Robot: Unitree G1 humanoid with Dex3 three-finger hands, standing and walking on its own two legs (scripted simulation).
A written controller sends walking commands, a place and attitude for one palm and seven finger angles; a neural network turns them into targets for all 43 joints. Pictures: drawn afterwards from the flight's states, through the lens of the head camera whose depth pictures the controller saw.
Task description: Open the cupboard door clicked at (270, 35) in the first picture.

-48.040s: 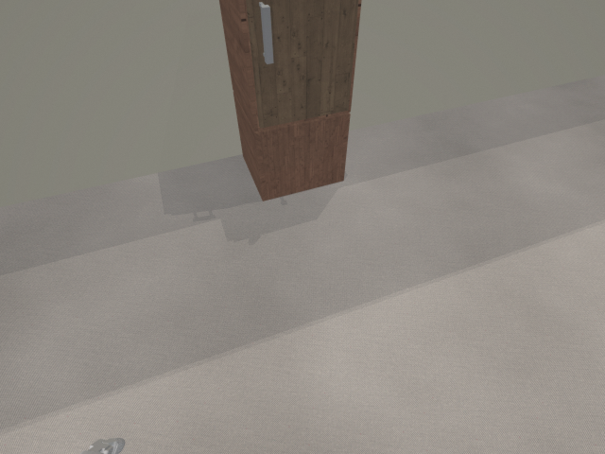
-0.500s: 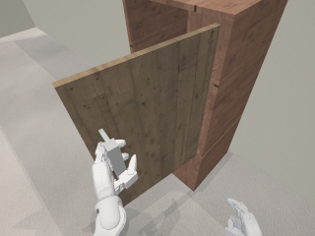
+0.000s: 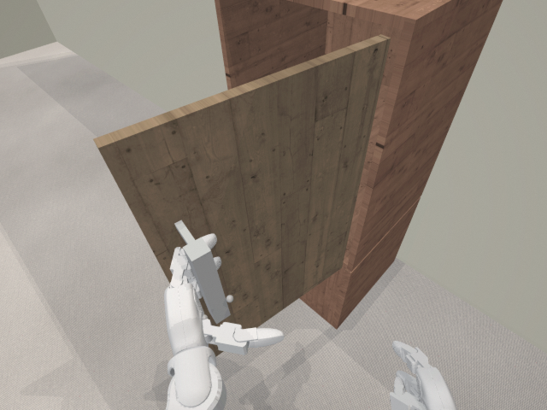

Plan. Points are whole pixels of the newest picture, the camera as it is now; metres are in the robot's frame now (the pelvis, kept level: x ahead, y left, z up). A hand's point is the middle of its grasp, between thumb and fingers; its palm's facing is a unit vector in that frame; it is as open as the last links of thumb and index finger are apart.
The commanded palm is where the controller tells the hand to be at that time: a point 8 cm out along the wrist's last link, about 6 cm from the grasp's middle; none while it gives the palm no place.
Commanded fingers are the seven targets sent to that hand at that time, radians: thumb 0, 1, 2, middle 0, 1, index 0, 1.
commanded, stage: open thumb and fingers to let go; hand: left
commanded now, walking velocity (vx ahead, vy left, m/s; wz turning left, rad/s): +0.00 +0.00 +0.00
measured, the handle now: (202, 274) +0.30 +0.12 +0.07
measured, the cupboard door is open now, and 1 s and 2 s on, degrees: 80 84 84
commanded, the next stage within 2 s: slide the hand sideways off the handle in 0.08 s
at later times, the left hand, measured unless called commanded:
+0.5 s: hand (229, 330) +0.21 +0.07 +0.08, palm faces -0.11 -0.99 +0.03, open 16.2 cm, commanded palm +0.19 +0.12 +0.07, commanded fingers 0.00 -0.50 0.30 -0.15 -0.30 -0.15 -0.30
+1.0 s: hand (196, 358) +0.18 +0.10 +0.08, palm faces -0.05 -1.00 +0.01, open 16.1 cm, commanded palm +0.15 +0.16 +0.07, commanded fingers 0.00 -0.50 0.30 -0.15 -0.30 -0.15 -0.30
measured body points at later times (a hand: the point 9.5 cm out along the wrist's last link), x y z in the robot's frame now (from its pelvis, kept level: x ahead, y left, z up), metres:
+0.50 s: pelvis -0.02 +0.02 -0.01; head +0.00 +0.00 +0.44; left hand +0.21 +0.12 +0.08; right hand +0.15 -0.20 -0.09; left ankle +0.03 +0.12 -0.69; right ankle -0.04 -0.06 -0.69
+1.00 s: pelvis -0.01 +0.03 -0.02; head +0.02 +0.01 +0.43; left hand +0.18 +0.16 +0.08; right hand +0.17 -0.19 -0.08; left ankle +0.03 +0.12 -0.69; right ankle -0.04 -0.06 -0.69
